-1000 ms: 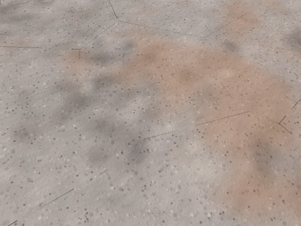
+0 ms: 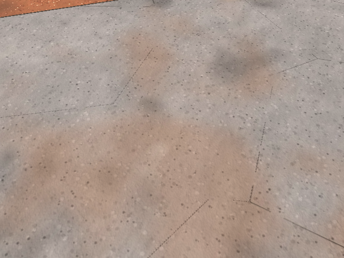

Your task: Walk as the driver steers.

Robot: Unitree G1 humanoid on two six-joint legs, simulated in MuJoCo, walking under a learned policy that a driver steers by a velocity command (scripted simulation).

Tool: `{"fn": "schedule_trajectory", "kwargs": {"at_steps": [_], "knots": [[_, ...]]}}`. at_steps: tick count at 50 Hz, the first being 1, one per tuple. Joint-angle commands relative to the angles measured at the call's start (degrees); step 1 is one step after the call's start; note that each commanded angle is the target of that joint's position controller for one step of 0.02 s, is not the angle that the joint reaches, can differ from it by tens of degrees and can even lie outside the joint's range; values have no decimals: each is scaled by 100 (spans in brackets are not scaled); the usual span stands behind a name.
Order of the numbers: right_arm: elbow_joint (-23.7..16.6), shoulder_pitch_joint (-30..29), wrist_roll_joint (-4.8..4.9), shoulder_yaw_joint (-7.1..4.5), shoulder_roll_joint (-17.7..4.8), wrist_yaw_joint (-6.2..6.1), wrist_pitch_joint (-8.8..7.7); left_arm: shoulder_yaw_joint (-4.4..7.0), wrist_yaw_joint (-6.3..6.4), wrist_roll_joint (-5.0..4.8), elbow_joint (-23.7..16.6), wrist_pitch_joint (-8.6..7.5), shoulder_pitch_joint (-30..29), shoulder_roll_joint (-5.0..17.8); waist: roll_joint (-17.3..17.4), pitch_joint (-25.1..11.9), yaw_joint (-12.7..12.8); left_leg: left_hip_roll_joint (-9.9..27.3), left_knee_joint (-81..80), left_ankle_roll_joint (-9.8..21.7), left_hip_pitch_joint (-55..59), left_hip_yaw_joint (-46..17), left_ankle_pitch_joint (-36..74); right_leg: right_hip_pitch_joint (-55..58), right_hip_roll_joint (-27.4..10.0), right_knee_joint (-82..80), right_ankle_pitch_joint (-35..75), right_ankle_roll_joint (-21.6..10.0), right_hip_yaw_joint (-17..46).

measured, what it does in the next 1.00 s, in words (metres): walks ahead, turning left: right foot, then left foot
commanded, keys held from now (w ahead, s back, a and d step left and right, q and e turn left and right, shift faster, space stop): w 0.32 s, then w+q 0.68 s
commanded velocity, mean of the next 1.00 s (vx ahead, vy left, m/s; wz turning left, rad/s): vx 0.50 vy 0.00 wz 0.24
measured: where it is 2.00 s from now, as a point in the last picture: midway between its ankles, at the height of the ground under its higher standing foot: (128, 143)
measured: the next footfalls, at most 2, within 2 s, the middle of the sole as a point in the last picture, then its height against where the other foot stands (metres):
right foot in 0.46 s outside the picture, level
left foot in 1.00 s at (154, 215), level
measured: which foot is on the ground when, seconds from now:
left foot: down 0.00-0.46, up 0.48-0.98, down 1.00-1.00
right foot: up 0.00-0.44, down 0.46-1.00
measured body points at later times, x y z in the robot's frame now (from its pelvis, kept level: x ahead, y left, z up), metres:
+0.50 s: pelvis +0.26 -0.03 +0.00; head +0.30 -0.04 +0.45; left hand +0.47 +0.20 -0.09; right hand +0.22 -0.28 -0.15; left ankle +0.09 +0.08 -0.69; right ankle +0.36 -0.11 -0.73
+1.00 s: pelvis +0.51 +0.02 -0.01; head +0.54 +0.04 +0.44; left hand +0.39 +0.25 -0.15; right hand +0.77 -0.13 -0.11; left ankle +0.59 +0.11 -0.73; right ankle +0.37 -0.11 -0.72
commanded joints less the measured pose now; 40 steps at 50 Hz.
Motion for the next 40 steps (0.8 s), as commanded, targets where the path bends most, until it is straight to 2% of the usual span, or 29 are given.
{"fn": "schedule_trajectory", "kwargs": {"at_steps": [1,3,6,9,12,14,17,19,20,21,22,23,24,25,26,27,29,31,33,37,40], "knots": [[40,753,64,-199,-554,9,-8,88,-60,53,-443,-75,-149,550,170,-267,-343,1837,-1903,892,1952,-2685,-482,-2328,-640,1245,668,2,107],[219,831,86,-138,-430,-13,-79,57,-137,143,-426,33,-113,434,490,-178,-170,1466,-2095,727,1510,-1913,366,-2025,-830,876,808,112,-40],[459,1196,149,-164,-542,12,-201,14,-204,173,-462,115,-298,307,508,-172,-132,1375,-2292,821,1508,-1487,1086,-2228,-959,574,1022,262,-283],[626,1473,158,-166,-565,10,-200,-39,-237,166,-710,131,-1099,258,459,55,-273,1252,-2544,826,1643,-1163,1218,-2793,-1177,-118,1592,424,-516],[767,1702,168,-155,-564,14,-187,-124,-261,127,-918,106,-1797,125,459,122,-430,1060,-2527,701,1726,-811,1629,-2699,-1157,-1190,2160,507,-740],[859,1882,161,-165,-622,2,-190,-167,-263,100,-1010,91,-2156,80,476,124,-538,1079,-2467,655,1858,-709,1860,-2507,-1071,-1756,2403,489,-854],[995,2124,131,-158,-642,-33,-160,-164,-235,88,-1130,67,-2531,158,478,165,-641,1270,-2240,642,2232,-812,2218,-2350,-961,-2219,2345,382,-885],[1043,2092,104,-173,-720,-74,-126,-134,-207,92,-1170,26,-2516,235,481,168,-537,1412,-1934,623,2476,-978,2672,-2173,-874,-2453,2002,276,-822],[1040,1999,91,-188,-775,-93,-110,-107,-184,95,-1120,-9,-2308,291,490,90,-405,1430,-1660,575,2521,-1018,3078,-1849,-781,-2608,1769,213,-811],[1033,1901,91,-200,-827,-103,-97,-59,-145,107,-973,-53,-1841,376,477,-127,-186,1362,-1144,507,2489,-1005,3618,-1224,-630,-2835,1595,133,-837],[1025,1825,120,-185,-793,-91,-85,17,-85,155,-686,-128,-983,519,264,-598,190,1100,-170,397,2176,-818,3595,-57,-600,-3220,1802,-6,-828],[847,1754,178,-122,-594,-70,-107,139,7,295,-510,-190,0,934,-190,-1328,546,784,1304,281,1166,-622,2164,1426,-1629,-3308,1346,-271,201],[706,2464,378,28,126,-63,-88,297,27,352,-487,-138,277,1525,-1472,-2097,270,-140,3223,36,-786,-109,-1675,2942,-3294,-3723,955,-923,2597],[840,2204,205,-161,-623,-133,-4,246,-2,161,-543,-56,15,1135,-650,-1801,280,39,3812,121,-1218,-620,-1981,2344,-3200,-4074,455,-912,2992],[767,1824,175,-210,-637,-102,8,129,-13,112,-610,-56,-538,731,-358,-941,61,305,3794,153,-1309,-751,-1460,1555,-2918,-4245,460,-742,2093],[735,1619,176,-186,-481,-59,13,68,-30,102,-630,-94,-849,460,-295,-515,-54,499,3588,129,-1191,-722,-1087,926,-2659,-4488,919,-601,1414],[762,1613,51,-207,-366,26,155,13,13,65,-538,-174,-955,249,-481,-203,-295,672,3327,33,-859,-672,-808,262,-2257,-4737,1561,-303,474],[726,1555,29,-206,-226,97,279,28,19,29,-455,-284,-805,269,-390,-220,-385,685,3317,-43,-828,-609,-611,150,-2214,-4855,2070,-295,56],[593,1231,14,-212,-180,151,341,67,27,-10,-373,-347,-680,355,-334,-116,-417,760,3216,-111,-1184,-560,-257,201,-2196,-4987,2289,-313,-326],[296,459,20,-187,-144,224,364,70,34,23,-205,-338,-380,317,-295,115,-323,799,2466,-212,-1698,-425,500,367,-2069,-5053,2666,-309,-977],[75,-142,13,-109,-57,281,338,81,45,25,-128,-327,-253,385,-307,224,-204,708,1453,-178,-1465,-125,980,452,-2008,-4987,3047,-248,-1416]]}}
Keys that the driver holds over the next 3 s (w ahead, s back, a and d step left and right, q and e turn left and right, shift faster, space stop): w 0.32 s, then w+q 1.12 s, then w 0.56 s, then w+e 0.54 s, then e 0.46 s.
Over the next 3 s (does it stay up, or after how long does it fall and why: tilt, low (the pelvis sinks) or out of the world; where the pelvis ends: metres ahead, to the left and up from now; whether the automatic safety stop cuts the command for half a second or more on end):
stays up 1.33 0.52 0.01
